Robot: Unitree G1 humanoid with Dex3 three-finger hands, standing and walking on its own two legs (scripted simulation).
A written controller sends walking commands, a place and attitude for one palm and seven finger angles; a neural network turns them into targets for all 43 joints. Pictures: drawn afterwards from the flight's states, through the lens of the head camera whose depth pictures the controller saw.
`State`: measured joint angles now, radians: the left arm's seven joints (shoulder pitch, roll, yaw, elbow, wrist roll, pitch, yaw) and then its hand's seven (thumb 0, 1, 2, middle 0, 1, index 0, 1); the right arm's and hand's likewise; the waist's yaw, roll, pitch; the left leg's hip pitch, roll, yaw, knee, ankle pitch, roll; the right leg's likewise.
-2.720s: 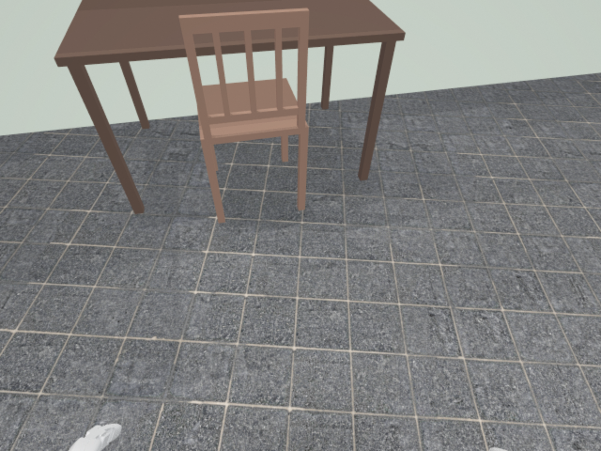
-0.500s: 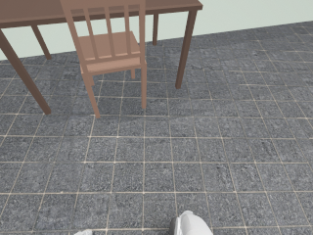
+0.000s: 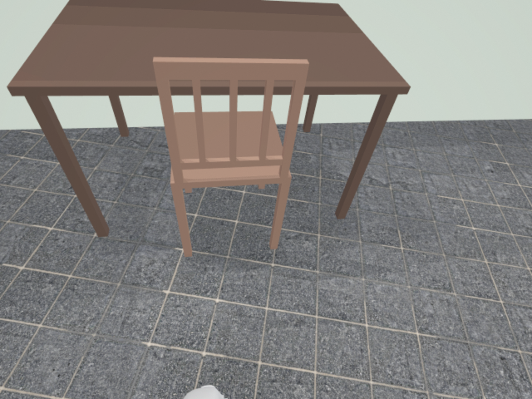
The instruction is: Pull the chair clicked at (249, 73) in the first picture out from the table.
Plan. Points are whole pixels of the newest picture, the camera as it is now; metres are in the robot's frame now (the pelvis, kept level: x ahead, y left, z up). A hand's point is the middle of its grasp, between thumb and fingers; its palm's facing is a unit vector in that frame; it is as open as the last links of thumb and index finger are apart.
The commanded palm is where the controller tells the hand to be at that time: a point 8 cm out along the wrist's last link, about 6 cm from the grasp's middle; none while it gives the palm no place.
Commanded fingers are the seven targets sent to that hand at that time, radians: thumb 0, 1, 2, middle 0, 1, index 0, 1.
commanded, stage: turn to face it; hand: left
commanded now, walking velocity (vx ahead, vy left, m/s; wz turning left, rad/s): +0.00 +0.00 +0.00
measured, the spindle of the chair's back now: (233, 122) +0.83 +0.16 -0.08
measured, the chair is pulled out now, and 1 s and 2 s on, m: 0.00 0.00 0.00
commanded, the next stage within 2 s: take the last steps up to it in 0.58 s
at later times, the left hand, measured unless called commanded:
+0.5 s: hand (158, 381) +0.17 +0.19 -0.15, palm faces +0.12 -0.97 -0.21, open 7.4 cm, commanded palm none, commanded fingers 0.00 0.90 0.90 -0.20 -0.30 -0.20 -0.30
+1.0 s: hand out of the picture +0.03 +0.20 -0.17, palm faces +0.30 -0.94 -0.19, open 7.4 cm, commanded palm none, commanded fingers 0.00 0.90 0.90 -0.20 -0.30 -0.20 -0.30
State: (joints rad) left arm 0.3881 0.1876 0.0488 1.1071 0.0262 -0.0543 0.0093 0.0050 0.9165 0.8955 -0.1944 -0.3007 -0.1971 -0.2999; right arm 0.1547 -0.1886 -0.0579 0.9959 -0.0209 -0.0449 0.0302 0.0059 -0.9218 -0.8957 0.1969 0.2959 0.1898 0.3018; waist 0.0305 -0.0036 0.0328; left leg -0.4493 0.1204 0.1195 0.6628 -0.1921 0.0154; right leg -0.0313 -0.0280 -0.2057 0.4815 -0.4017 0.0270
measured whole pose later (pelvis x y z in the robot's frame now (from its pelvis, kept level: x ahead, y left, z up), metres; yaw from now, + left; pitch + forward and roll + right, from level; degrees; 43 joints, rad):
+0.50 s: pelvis +0.09 +0.01 +0.01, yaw +5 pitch -1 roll +1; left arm 0.15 0.15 0.05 0.99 0.01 0.02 0.03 0.01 0.91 0.90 -0.19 -0.30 -0.20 -0.30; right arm 0.29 -0.14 -0.04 1.07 -0.02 0.01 -0.01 0.00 -0.91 -0.89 0.20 0.30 0.20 0.30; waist -0.04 0.00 0.04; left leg -0.25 -0.03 0.09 0.49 -0.22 0.06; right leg -0.29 -0.06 -0.06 0.64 -0.32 0.05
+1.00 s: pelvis +0.10 +0.03 +0.01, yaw +13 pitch -1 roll +0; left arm 0.36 0.21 0.06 1.09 0.03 0.04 0.00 0.01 0.91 0.90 -0.19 -0.30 -0.20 -0.30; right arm 0.26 -0.17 -0.04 1.03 -0.03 -0.03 0.00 0.00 -0.91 -0.90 0.20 0.30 0.19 0.30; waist 0.02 -0.04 0.02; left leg -0.16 0.02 0.08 0.51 -0.33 0.02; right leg -0.34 -0.08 -0.11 0.85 -0.44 0.00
